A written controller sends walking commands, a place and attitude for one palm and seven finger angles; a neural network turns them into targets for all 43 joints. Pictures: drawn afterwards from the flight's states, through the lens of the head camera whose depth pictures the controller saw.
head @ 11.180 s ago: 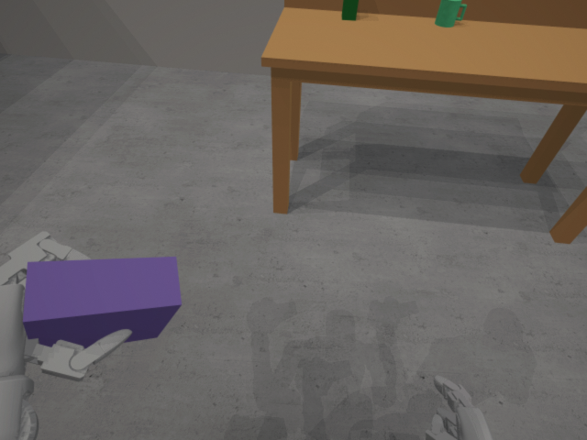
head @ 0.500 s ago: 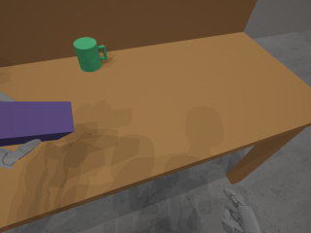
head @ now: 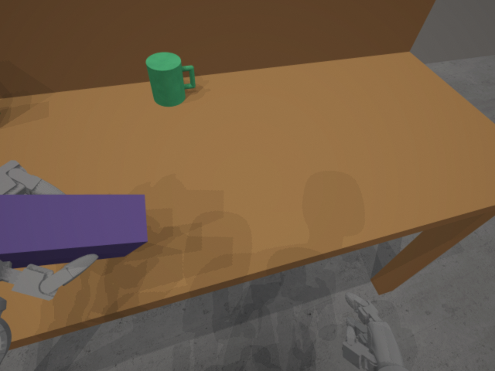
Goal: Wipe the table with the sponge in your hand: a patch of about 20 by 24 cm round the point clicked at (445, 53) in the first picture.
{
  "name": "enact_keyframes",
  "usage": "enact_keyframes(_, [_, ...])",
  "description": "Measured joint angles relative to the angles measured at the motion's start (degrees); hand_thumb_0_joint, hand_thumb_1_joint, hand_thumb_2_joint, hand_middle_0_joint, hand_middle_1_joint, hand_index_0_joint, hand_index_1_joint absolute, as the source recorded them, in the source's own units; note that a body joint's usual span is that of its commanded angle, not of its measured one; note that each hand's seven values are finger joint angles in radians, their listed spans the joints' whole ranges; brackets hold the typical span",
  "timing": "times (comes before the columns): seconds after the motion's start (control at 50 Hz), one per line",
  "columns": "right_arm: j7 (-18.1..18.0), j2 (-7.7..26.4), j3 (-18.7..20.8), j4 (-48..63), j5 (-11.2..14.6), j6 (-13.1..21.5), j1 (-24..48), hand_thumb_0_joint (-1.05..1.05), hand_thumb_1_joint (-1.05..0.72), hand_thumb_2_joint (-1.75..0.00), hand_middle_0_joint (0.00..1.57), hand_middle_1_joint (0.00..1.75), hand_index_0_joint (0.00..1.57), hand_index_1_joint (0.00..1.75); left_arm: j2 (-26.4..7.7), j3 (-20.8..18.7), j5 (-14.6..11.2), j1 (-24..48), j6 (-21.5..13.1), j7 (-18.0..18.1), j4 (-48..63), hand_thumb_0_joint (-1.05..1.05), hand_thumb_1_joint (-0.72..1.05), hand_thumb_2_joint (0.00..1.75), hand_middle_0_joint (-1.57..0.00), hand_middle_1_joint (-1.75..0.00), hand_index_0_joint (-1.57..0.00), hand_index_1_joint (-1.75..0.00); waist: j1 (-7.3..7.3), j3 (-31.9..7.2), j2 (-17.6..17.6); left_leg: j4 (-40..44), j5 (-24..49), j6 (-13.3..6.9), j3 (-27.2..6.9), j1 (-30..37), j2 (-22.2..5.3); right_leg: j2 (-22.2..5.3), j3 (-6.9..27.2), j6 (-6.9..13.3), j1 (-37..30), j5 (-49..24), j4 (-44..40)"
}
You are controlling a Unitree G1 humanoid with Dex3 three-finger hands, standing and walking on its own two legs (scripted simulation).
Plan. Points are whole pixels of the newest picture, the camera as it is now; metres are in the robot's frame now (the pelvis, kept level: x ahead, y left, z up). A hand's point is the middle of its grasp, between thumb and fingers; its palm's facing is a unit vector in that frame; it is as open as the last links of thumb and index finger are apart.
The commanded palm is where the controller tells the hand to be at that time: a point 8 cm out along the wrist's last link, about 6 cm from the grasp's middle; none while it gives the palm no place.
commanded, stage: come to a stop and stand still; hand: left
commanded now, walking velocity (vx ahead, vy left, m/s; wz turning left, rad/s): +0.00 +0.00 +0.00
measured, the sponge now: (96, 231) +0.24 +0.21 +0.15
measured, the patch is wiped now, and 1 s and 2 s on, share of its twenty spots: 0.00 0.00 0.00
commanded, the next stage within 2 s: look again from close up in 0.50 s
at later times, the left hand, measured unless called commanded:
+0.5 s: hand (82, 255) +0.21 +0.21 +0.16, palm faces +0.35 -0.86 -0.36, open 9.6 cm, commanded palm +0.15 +0.25 +0.18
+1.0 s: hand (76, 244) +0.22 +0.22 +0.16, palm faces +0.33 -0.87 -0.36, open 9.6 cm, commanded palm +0.16 +0.26 +0.18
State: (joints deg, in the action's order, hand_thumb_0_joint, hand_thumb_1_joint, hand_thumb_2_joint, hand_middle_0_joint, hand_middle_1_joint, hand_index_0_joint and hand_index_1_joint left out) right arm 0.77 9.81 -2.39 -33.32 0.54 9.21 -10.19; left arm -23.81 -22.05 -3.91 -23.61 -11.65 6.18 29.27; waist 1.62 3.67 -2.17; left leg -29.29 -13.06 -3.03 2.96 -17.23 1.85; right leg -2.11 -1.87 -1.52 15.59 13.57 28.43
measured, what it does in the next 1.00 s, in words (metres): stands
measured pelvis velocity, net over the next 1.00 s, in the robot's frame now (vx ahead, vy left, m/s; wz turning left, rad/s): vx -0.01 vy -0.01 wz -0.03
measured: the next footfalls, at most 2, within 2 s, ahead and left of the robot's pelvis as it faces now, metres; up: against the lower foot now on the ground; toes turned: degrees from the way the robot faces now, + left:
none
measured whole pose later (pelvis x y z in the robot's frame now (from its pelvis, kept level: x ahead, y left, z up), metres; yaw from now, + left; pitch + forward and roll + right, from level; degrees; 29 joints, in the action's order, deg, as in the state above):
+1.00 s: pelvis -0.01 -0.01 +0.01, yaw -2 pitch -1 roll -1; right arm -3.2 12.1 -2.4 -32.3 0.9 7.9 -11.0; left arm -20.0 -18.4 -3.2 -25.1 -7.1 6.1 25.4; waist 0.6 1.9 0.0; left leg -25.3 -11.0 -2.0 3.8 -13.4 -0.5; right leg 0.4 -0.9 -0.3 11.4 9.8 22.2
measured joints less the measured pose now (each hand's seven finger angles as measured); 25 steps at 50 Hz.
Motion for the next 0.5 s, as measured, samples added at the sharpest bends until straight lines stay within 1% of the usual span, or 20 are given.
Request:
enact_keyframes(0.12, [-1.73,1.29,0.19,0.76,0.48,-0.56,-0.1,0.01,-0.91,-0.89,0.21,0.3,0.2,0.3,2.16,1.33,-0.19,-1.08,1.84,-0.23,-2.52,0.0,-0.44,1.01,-0.79,-1.35,-0.78,-1.34,-0.62,-1.06,1.29,1.76,1.49,0.66,-0.23,1.07,-1.04,1.12,-0.23,0.87,-1.31,-1.89,-2.48])
enact_keyframes(0.2, [-2.63,2.46,0.64,0.86,0.67,-0.68,-0.53,0.01,-0.91,-0.89,0.21,0.3,0.2,0.3,2.96,2.43,-0.03,-1.41,2.63,-0.22,-2.99,0.0,-0.44,1.01,-0.79,-1.35,-0.78,-1.34,-0.88,-1.64,1.66,2.24,2.06,1.13,-0.42,1.52,-1.68,1.78,-0.42,1.4,-1.9,-2.61,-3.33])
enact_keyframes(0.34, [-3.61,3.78,1.31,0.94,0.89,-0.72,-1.6,0.02,-0.91,-0.89,0.2,0.3,0.2,0.3,3.17,2.96,0.27,-1.41,3.13,0.1,-3.76,0.0,-0.44,1.01,-0.79,-1.35,-0.78,-1.34,-1.33,-2.58,2.38,2.28,2.47,1.85,-0.58,1.54,-2.76,2.88,-0.54,2.19,-2.24,-3.56,-4.33])
enact_keyframes(0.5, [-4.0,3.82,1.06,0.59,0.7,-0.8,-2.85,0.02,-0.91,-0.89,0.2,0.3,0.2,0.3,3.48,3.28,0.66,-1.39,3.77,0.33,-4.4,0.0,-0.44,1.01,-0.79,-1.35,-0.78,-1.34,-1.8,-2.83,2.8,1.66,2.09,2.16,-0.33,1.28,-3.55,3.65,-0.24,2.55,-2.17,-3.8,-4.54])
